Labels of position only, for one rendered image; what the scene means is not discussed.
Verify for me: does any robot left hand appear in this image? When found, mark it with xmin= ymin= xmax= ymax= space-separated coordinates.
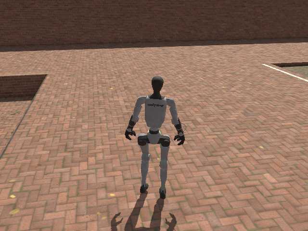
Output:
xmin=125 ymin=130 xmax=136 ymax=140

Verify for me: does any left robot forearm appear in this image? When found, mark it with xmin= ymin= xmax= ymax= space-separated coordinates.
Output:
xmin=127 ymin=115 xmax=136 ymax=132

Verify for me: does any right robot forearm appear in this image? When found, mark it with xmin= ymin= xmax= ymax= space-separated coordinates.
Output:
xmin=174 ymin=118 xmax=184 ymax=136

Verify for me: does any left robot foot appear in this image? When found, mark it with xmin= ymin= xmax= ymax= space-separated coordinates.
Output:
xmin=140 ymin=183 xmax=149 ymax=193

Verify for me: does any robot left upper arm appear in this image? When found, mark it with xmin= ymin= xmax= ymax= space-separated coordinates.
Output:
xmin=132 ymin=96 xmax=146 ymax=122

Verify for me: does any robot right shin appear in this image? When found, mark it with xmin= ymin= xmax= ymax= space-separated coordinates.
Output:
xmin=160 ymin=161 xmax=167 ymax=192

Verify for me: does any robot right upper arm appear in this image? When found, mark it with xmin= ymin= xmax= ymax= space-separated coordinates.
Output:
xmin=166 ymin=98 xmax=179 ymax=125

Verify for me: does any robot right hand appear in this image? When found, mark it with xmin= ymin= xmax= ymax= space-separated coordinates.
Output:
xmin=174 ymin=135 xmax=185 ymax=145

